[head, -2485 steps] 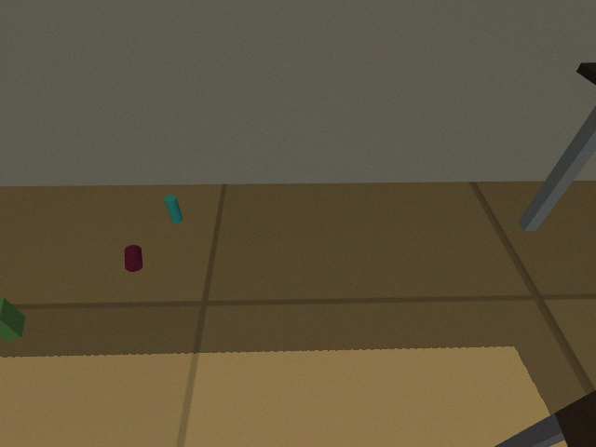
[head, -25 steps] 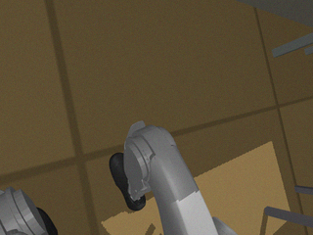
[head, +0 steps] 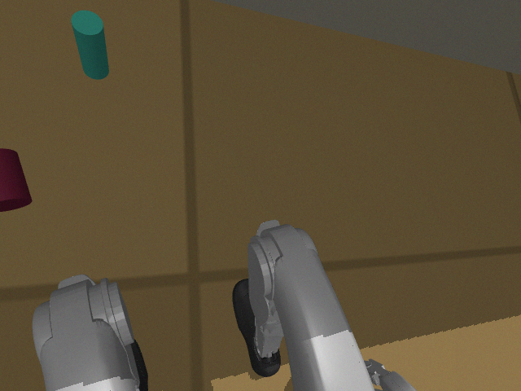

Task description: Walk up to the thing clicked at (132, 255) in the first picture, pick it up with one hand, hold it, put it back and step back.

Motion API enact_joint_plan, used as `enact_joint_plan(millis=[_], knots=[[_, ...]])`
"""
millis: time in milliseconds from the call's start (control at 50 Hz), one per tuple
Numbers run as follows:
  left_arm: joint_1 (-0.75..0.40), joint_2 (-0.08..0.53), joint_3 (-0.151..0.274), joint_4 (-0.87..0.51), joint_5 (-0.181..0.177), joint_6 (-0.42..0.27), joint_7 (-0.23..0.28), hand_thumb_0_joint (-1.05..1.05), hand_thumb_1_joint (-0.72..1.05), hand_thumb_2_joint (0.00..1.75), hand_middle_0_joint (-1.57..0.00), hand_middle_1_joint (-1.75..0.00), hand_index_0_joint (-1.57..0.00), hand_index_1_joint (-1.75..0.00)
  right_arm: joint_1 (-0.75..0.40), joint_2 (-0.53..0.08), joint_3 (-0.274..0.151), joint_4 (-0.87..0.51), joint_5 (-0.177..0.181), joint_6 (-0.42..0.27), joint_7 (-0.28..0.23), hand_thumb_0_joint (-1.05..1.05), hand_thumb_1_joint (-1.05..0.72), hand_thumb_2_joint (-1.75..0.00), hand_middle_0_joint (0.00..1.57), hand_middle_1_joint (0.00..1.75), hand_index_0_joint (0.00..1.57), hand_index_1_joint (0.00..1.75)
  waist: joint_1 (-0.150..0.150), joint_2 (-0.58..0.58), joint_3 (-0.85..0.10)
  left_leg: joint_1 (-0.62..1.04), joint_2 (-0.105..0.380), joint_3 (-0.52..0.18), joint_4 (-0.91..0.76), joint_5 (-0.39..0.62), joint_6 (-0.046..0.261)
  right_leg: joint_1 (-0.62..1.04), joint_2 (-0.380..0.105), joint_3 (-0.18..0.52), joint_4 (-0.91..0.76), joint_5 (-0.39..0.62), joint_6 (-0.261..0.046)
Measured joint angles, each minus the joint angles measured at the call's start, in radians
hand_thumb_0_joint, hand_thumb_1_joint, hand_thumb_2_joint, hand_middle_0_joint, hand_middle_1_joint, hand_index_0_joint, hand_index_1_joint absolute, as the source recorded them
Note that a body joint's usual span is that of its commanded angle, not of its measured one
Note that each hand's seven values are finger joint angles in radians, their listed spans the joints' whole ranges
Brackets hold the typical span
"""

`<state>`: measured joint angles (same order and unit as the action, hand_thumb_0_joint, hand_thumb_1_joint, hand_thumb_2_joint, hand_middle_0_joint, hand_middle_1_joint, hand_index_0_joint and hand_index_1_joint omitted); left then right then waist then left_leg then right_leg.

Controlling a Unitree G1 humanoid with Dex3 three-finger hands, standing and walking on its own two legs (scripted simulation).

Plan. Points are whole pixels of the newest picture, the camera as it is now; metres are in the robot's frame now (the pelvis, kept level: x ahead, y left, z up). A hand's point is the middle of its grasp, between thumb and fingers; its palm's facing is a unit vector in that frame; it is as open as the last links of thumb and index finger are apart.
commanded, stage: withdraw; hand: left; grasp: from above
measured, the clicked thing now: (1, 180) +0.51 +0.31 -0.30
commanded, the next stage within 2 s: home in 0.50 s
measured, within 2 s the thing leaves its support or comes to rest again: neither
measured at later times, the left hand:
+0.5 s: hand out of the picture +0.49 +0.30 -0.16, palm faces -0.42 -0.04 -0.90, open 13.8 cm
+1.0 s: hand out of the picture +0.42 +0.30 -0.05, palm faces -0.33 -0.35 -0.88, open 10.5 cm
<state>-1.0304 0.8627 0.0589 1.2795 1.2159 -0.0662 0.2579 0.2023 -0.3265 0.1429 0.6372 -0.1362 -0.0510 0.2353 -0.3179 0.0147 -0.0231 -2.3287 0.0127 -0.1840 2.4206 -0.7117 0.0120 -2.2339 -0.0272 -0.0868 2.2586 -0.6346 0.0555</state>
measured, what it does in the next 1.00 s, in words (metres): rises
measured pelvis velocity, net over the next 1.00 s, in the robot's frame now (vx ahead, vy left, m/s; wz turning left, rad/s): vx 0.00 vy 0.00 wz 0.08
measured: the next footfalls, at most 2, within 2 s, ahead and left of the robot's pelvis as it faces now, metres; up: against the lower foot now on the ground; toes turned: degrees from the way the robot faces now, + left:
none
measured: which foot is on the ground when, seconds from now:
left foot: down 0.00-1.00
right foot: down 0.00-1.00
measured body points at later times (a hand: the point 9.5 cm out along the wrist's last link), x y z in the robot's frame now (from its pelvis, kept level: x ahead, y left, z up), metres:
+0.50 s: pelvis -0.01 +0.00 +0.00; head +0.24 +0.09 +0.36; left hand +0.51 +0.30 -0.11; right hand +0.03 -0.28 -0.08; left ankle +0.06 +0.12 -0.30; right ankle +0.12 -0.14 -0.30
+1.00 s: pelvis +0.00 +0.00 +0.07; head +0.21 +0.06 +0.46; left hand +0.44 +0.32 +0.00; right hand +0.10 -0.28 -0.04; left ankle +0.06 +0.12 -0.30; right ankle +0.12 -0.14 -0.30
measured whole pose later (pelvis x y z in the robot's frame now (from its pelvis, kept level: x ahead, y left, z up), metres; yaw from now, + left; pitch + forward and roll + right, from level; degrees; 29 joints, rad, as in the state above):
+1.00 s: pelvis +0.00 +0.00 +0.07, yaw +5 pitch +36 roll -8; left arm -0.68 0.61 0.07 0.85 0.86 -0.05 0.09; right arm 0.21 -0.31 0.00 0.62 -0.04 0.06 0.12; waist -0.16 0.06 -0.15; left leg -2.15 0.01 -0.11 2.19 -0.68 0.01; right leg -2.09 -0.05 -0.04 2.08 -0.63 0.05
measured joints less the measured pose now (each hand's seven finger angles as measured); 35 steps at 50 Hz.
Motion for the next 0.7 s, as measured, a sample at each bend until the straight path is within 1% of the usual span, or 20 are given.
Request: enact_joint_plan(millis=[60,120,180,220,280,380,420,460,520,560,600,640,700], knots=[[-0.010,-0.016,-0.029,-0.003,-0.022,0.004,-0.082,0.00,-0.52,1.00,-0.08,-1.00,-0.09,-1.01,-0.021,-0.001,-0.017,-0.023,0.017,0.034,-0.027,0.01,-0.91,-0.90,0.21,0.30,0.20,0.30,0.015,0.013,-0.012,0.033,0.000,0.018,-0.043,0.016,0.003,0.028,-0.006,0.011,-0.031,0.008,-0.004],[-0.024,-0.023,-0.049,0.009,-0.039,-0.015,-0.145,0.00,-0.51,1.00,-0.09,-1.00,-0.09,-1.00,-0.037,-0.007,-0.025,-0.045,0.027,0.056,-0.062,0.00,-0.91,-0.90,0.21,0.30,0.20,0.30,0.024,0.017,-0.013,0.058,-0.001,0.029,-0.078,0.035,0.004,0.050,-0.010,0.017,-0.058,0.020,-0.012],[-0.036,-0.018,-0.060,0.022,-0.039,-0.057,-0.180,0.00,-0.50,0.99,-0.10,-1.00,-0.10,-1.00,-0.048,-0.015,-0.024,-0.057,0.030,0.068,-0.092,0.00,-0.91,-0.90,0.21,0.30,0.20,0.30,0.026,0.009,-0.006,0.071,-0.002,0.034,-0.099,0.051,0.003,0.061,-0.011,0.020,-0.074,0.033,-0.014],[-0.045,-0.014,-0.068,0.023,-0.033,-0.091,-0.186,0.00,-0.49,0.99,-0.11,-0.99,-0.11,-1.00,-0.048,-0.021,-0.021,-0.058,0.029,0.072,-0.110,0.00,-0.91,-0.90,0.21,0.30,0.20,0.30,0.028,0.001,0.002,0.071,-0.003,0.035,-0.104,0.061,0.002,0.061,-0.011,0.020,-0.078,0.041,-0.014],[-0.063,-0.009,-0.081,0.041,-0.016,-0.138,-0.163,0.00,-0.48,0.98,-0.12,-0.99,-0.12,-0.99,-0.044,-0.026,-0.013,-0.048,0.024,0.078,-0.128,0.00,-0.91,-0.90,0.21,0.30,0.20,0.30,0.027,-0.014,0.007,0.059,-0.005,0.035,-0.098,0.070,0.001,0.048,-0.011,0.022,-0.071,0.049,-0.013],[-0.102,-0.011,-0.101,0.120,0.029,-0.171,-0.076,0.00,-0.48,0.99,-0.11,-0.99,-0.12,-0.99,-0.031,-0.018,0.003,-0.021,0.012,0.076,-0.136,0.00,-0.91,-0.90,0.21,0.30,0.20,0.30,0.010,-0.031,0.016,0.024,-0.010,0.033,-0.065,0.073,0.000,0.016,-0.011,0.024,-0.038,0.051,-0.012],[-0.111,-0.010,-0.090,0.150,0.053,-0.175,-0.037,0.00,-0.48,0.99,-0.11,-1.00,-0.12,-1.00,-0.024,-0.012,0.009,-0.015,0.007,0.070,-0.135,0.00,-0.91,-0.90,0.21,0.30,0.20,0.30,-0.002,-0.032,0.025,0.008,-0.011,0.029,-0.049,0.073,0.000,0.002,-0.010,0.023,-0.024,0.051,-0.012],[-0.113,-0.007,-0.063,0.171,0.077,-0.172,0.003,0.00,-0.48,0.99,-0.11,-1.00,-0.12,-1.00,-0.014,-0.005,0.014,-0.013,0.002,0.062,-0.132,0.00,-0.91,-0.90,0.21,0.30,0.20,0.30,-0.011,-0.030,0.033,-0.009,-0.013,0.026,-0.033,0.073,0.000,-0.013,-0.009,0.021,-0.010,0.050,-0.013],[-0.107,-0.002,-0.019,0.178,0.099,-0.154,0.047,0.00,-0.48,0.99,-0.11,-1.00,-0.12,-1.00,0.006,0.007,0.016,-0.013,-0.003,0.049,-0.124,0.00,-0.91,-0.90,0.21,0.30,0.20,0.30,-0.022,-0.024,0.045,-0.032,-0.014,0.027,-0.015,0.072,0.000,-0.036,-0.008,0.024,0.008,0.049,-0.012],[-0.095,-0.001,0.004,0.164,0.101,-0.135,0.065,0.00,-0.48,0.99,-0.11,-1.00,-0.12,-1.00,0.020,0.016,0.014,-0.010,-0.003,0.043,-0.118,0.01,-0.91,-0.90,0.21,0.29,0.20,0.30,-0.025,-0.019,0.046,-0.042,-0.013,0.029,-0.008,0.068,-0.001,-0.049,-0.007,0.028,0.018,0.046,-0.009],[-0.079,-0.003,0.021,0.141,0.090,-0.113,0.070,0.00,-0.48,0.99,-0.11,-1.00,-0.12,-1.00,0.030,0.027,0.011,-0.004,-0.001,0.039,-0.111,0.01,-0.91,-0.89,0.21,0.29,0.20,0.30,-0.024,-0.014,0.044,-0.044,-0.011,0.031,-0.005,0.062,-0.001,-0.055,-0.005,0.031,0.022,0.042,-0.002],[-0.063,-0.009,0.027,0.117,0.071,-0.091,0.061,0.00,-0.47,0.98,-0.12,-1.00,-0.13,-0.99,0.037,0.038,0.006,0.005,0.004,0.037,-0.105,0.01,-0.91,-0.89,0.21,0.29,0.20,0.30,-0.020,-0.008,0.036,-0.041,-0.009,0.034,-0.008,0.055,-0.003,-0.057,-0.004,0.035,0.022,0.037,0.002],[-0.042,-0.019,0.024,0.087,0.035,-0.066,0.028,0.00,-0.44,0.96,-0.14,-0.97,-0.15,-0.96,0.039,0.048,0.001,0.014,0.010,0.040,-0.099,0.01,-0.90,-0.89,0.21,0.29,0.20,0.30,-0.008,0.004,0.022,-0.028,-0.007,0.037,-0.020,0.045,-0.005,-0.048,-0.004,0.036,0.014,0.029,0.002]])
